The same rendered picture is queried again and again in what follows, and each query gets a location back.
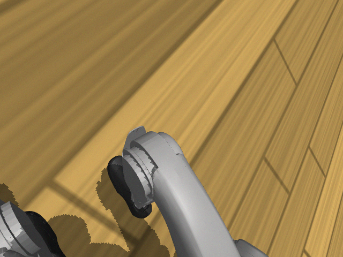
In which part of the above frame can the right robot hand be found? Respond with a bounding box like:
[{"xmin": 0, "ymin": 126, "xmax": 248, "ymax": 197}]
[{"xmin": 233, "ymin": 239, "xmax": 269, "ymax": 257}]

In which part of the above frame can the right robot foot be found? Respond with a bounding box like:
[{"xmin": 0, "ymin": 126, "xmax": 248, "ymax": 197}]
[{"xmin": 107, "ymin": 156, "xmax": 152, "ymax": 218}]

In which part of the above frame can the left robot foot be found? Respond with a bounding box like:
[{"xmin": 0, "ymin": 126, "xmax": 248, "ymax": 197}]
[{"xmin": 25, "ymin": 211, "xmax": 66, "ymax": 257}]

